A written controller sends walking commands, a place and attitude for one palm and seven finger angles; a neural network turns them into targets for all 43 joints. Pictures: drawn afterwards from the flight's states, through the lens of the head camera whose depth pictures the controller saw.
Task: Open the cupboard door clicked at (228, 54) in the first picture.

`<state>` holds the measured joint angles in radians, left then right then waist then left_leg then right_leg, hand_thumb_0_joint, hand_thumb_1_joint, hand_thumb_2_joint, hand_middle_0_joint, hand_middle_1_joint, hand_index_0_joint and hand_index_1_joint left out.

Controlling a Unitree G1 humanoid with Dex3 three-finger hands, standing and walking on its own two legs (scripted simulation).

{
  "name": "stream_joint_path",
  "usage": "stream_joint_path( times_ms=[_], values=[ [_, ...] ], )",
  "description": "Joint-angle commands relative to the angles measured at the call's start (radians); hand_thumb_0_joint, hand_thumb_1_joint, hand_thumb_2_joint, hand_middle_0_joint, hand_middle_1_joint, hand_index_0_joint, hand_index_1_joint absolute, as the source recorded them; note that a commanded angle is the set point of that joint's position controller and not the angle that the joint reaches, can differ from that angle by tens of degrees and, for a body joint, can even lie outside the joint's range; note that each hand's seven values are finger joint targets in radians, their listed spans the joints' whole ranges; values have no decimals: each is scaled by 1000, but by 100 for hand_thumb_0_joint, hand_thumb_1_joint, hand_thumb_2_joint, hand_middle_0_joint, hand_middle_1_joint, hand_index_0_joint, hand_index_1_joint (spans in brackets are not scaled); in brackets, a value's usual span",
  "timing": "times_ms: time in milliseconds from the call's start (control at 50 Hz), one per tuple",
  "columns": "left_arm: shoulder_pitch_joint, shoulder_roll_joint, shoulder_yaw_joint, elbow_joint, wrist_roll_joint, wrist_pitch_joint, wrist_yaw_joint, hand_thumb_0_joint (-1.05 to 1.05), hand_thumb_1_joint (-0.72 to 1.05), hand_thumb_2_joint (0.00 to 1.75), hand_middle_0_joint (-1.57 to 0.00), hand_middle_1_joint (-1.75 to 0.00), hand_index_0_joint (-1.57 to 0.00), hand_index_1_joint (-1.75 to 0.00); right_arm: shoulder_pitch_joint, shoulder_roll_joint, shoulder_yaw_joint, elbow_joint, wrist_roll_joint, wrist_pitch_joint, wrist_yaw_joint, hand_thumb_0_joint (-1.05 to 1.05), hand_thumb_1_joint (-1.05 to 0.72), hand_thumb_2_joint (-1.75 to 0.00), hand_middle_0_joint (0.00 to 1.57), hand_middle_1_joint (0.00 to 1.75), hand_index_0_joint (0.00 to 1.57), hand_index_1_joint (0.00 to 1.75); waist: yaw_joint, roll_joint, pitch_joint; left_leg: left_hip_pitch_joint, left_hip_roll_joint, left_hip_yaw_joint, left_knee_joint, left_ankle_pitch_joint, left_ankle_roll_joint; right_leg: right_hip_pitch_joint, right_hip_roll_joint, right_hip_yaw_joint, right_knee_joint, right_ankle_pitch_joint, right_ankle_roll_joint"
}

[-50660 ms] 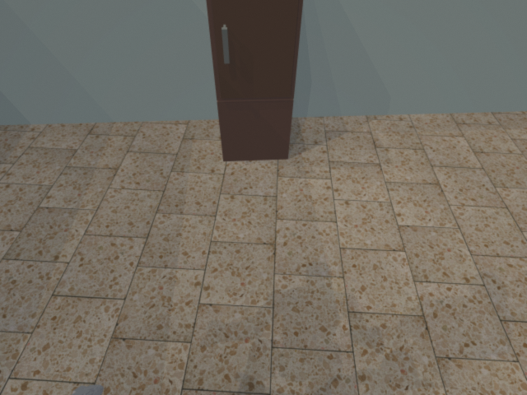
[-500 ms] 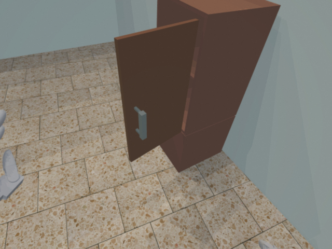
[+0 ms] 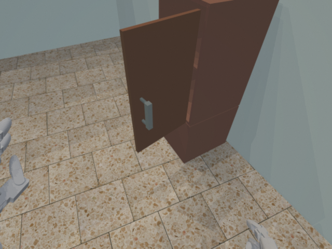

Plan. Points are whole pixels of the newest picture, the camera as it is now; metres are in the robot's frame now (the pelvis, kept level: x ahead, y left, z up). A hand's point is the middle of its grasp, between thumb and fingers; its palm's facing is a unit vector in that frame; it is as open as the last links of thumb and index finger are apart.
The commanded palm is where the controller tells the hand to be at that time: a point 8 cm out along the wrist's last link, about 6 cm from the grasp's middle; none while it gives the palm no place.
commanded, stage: stop stepping back and stand still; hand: left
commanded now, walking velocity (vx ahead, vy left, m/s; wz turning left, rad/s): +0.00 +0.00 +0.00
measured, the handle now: (145, 113) +0.63 +0.13 -0.09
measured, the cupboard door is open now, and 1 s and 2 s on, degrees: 100 100 100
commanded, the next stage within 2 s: let the arm hang, fingers relaxed in 0.04 s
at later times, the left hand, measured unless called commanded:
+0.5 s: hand out of the picture +0.02 +0.18 -0.18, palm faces +0.02 -0.98 -0.18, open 7.1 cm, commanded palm none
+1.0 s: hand out of the picture +0.05 +0.21 -0.16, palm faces +0.05 -0.96 -0.27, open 7.4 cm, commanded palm none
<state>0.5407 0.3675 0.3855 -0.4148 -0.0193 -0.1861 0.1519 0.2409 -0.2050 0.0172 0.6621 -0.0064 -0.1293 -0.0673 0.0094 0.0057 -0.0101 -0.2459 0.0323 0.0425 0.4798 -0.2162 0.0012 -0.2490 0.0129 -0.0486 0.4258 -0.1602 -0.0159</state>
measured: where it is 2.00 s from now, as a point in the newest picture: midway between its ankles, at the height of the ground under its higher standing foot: outside the picture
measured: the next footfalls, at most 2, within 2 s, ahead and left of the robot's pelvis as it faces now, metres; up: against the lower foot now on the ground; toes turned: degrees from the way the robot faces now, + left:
none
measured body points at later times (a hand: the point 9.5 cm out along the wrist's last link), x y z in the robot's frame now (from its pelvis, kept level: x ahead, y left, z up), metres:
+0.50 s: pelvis -0.01 +0.00 +0.00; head +0.01 +0.01 +0.44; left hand +0.02 +0.23 -0.16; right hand +0.03 -0.26 -0.14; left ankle +0.03 +0.12 -0.74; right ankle +0.04 -0.11 -0.74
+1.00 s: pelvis +0.01 +0.00 +0.00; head +0.02 -0.01 +0.45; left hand +0.04 +0.26 -0.14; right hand +0.04 -0.24 -0.16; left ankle +0.03 +0.12 -0.74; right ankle +0.04 -0.11 -0.74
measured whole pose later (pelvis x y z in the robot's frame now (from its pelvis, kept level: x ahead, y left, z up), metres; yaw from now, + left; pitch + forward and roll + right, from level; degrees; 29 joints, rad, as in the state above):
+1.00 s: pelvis +0.01 +0.00 +0.00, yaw +2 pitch -1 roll +0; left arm 0.18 0.23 0.02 1.13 0.01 0.00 0.01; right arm 0.23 -0.21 -0.01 1.12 -0.02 0.00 -0.01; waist 0.00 0.02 0.04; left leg -0.20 0.00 0.01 0.41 -0.19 0.00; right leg -0.21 -0.02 -0.08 0.42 -0.18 -0.02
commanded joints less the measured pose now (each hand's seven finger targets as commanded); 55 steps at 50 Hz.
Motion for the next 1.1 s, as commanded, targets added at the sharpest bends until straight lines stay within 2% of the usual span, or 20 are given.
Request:
stream_joint_path(
  times_ms=[0,100,120,140,160,200,220,260,300,320,380,400,420,440,480,560,720,780,900,1080],
  values=[
    [-104,197,119,-223,5,-60,29,0,90,90,-20,-30,-20,-30,-100,-121,-47,-169,2,-56,-19,0,-90,-90,20,30,20,30,-12,85,-16,-102,58,-97,-213,-174,24,97,-20,76,-70,-104,28],
    [-44,194,127,-227,1,-62,29,0,90,90,-20,-30,-20,-30,-98,-120,-52,-175,2,-62,-15,0,-90,-90,20,30,20,30,-9,76,-51,-88,37,-66,-167,-59,15,139,-33,76,-66,4,23],
    [-120,0,-319,564,52,47,-107,0,90,90,-20,-30,-20,-30,-170,-237,-98,91,10,-118,72,0,-90,-90,20,30,20,30,-50,37,33,-102,57,-83,12,159,3,-45,-92,30,31,84,-3],
    [-136,22,-263,600,53,139,-146,0,90,90,-20,-30,-20,-30,-84,-264,-106,92,4,-22,79,0,-90,-90,20,30,20,30,-36,38,-21,-56,80,-92,-6,223,8,-56,-126,93,25,90,-20],
    [-170,20,-261,617,56,160,-152,0,90,90,-20,-30,-20,-30,-53,-237,-99,82,-3,16,77,0,-90,-90,20,30,20,30,-34,6,-39,-77,91,-124,-15,197,31,-53,-99,56,62,16,-31],
    [-226,33,-273,708,58,168,-156,0,90,90,-20,-30,-20,-30,-91,-250,-84,77,-13,49,73,0,-90,-90,20,30,20,30,-16,-42,-16,-154,107,-175,-57,117,66,-24,-72,53,109,-67,-31],
    [-246,47,-280,767,60,166,-156,0,90,90,-20,-30,-20,-30,-101,-250,-81,83,-17,59,72,0,-90,-90,20,30,20,30,-6,-98,-38,-147,96,-173,-56,102,62,8,-77,70,93,-66,-36],
    [-289,65,-295,900,60,170,-153,0,90,90,-20,-30,-20,-30,-96,-239,-72,115,-21,80,72,0,-90,-90,20,30,20,30,-9,-142,-57,-113,55,-146,-29,57,53,17,-121,122,33,-58,-50],
    [-339,63,-317,1026,54,180,-146,0,90,90,-20,-30,-20,-30,-81,-211,-59,156,-23,103,71,0,-90,-90,20,30,20,30,-21,-119,-43,-62,29,-125,-28,15,40,-19,-144,147,-20,-116,-57],
    [-350,61,-323,1075,52,183,-143,0,90,90,-20,-30,-20,-30,-79,-211,-56,173,-24,110,70,0,-90,-90,20,30,20,30,-19,-57,-35,-46,32,-128,-46,10,37,-24,-137,145,-27,-139,-56],
    [-341,37,-339,1225,46,184,-140,0,90,90,-20,-30,-20,-30,-68,-171,-44,233,-23,121,64,0,-90,-90,20,30,20,30,-14,63,-18,-57,43,-131,-107,-61,33,9,-123,138,-51,-175,-40],
    [-333,31,-340,1264,44,183,-139,0,90,90,-20,-30,-20,-30,-57,-163,-42,251,-23,123,62,0,-90,-90,20,30,20,30,-12,79,-15,-62,44,-130,-121,-94,31,20,-120,133,-58,-183,-39],
    [-320,31,-339,1300,44,181,-138,0,90,90,-20,-30,-20,-30,-49,-163,-45,265,-21,126,59,0,-90,-90,20,30,20,30,-7,62,-1,-62,44,-129,-123,-114,31,22,-119,131,-77,-196,-39],
    [-311,9,-329,1325,44,179,-137,0,90,90,-20,-30,-20,-30,-34,-154,-48,281,-24,126,55,0,-90,-90,20,30,20,30,-10,94,0,-65,44,-130,-129,-135,31,26,-120,132,-87,-200,-44],
    [-301,12,-331,1374,40,179,-138,0,90,90,-20,-30,-20,-30,-8,-146,-50,312,-23,130,53,0,-90,-90,20,30,20,30,-9,124,10,-70,44,-131,-141,-169,33,29,-121,123,-97,-210,-46],
    [-299,11,-333,1441,35,173,-138,0,90,90,-20,-30,-20,-30,49,-148,-57,362,-19,128,47,0,-90,-90,20,30,20,30,-15,43,12,-34,51,-135,-134,-114,38,32,-126,116,-117,-194,-52],
    [-292,14,-335,1505,33,176,-132,0,90,90,-20,-30,-20,-30,77,-147,-59,412,-15,128,43,0,-90,-90,20,30,20,30,-10,-8,79,-31,59,-136,-163,-118,43,12,-123,102,-127,-214,-49],
    [-305,19,-334,1511,33,176,-131,0,90,90,-20,-30,-20,-30,75,-143,-57,422,-17,126,44,0,-90,-90,20,30,20,30,-11,-28,71,-23,57,-131,-165,-101,40,21,-129,102,-128,-211,-47],
    [-334,21,-334,1510,34,173,-130,0,90,90,-20,-30,-20,-30,43,-137,-52,432,-19,122,46,0,-90,-90,20,30,20,30,-9,-19,82,-10,55,-126,-173,-47,36,29,-133,103,-132,-175,-41],
    [-369,13,-338,1504,31,163,-128,0,90,90,-20,-30,-20,-30,-9,-138,-44,435,-18,112,44,0,-90,-90,20,30,20,30,-8,16,41,39,66,-119,-179,100,23,95,-135,90,-118,-2,-33]
  ],
)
